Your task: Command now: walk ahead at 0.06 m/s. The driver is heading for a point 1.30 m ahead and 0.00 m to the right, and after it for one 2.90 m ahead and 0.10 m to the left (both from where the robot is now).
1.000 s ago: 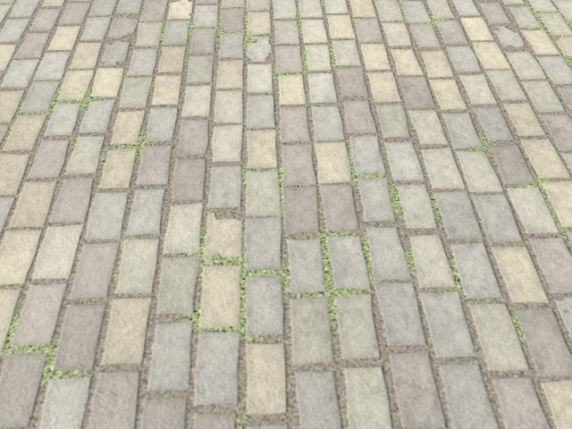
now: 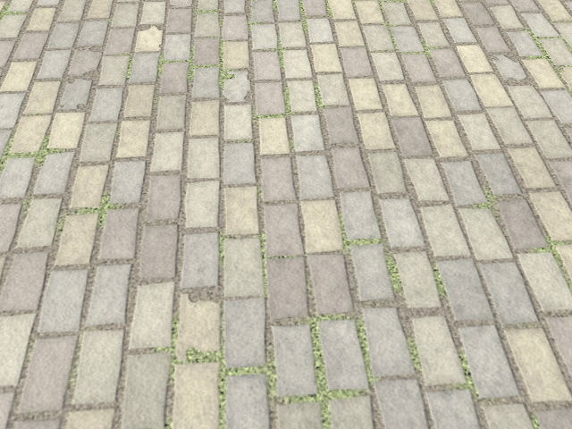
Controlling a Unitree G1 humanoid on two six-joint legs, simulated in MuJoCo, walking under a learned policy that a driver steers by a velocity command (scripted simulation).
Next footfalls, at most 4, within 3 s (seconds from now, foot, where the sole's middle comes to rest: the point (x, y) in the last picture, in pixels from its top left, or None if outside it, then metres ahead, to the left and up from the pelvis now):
0.10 right None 0.08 -0.14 -0.77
1.38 right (346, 399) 0.55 -0.12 -0.77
1.94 left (243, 293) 0.84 0.13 -0.77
2.50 right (324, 202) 1.17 -0.11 -0.77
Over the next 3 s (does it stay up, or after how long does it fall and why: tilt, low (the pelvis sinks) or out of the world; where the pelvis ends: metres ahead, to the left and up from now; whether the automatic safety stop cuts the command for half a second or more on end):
stays up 1.26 0.01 0.00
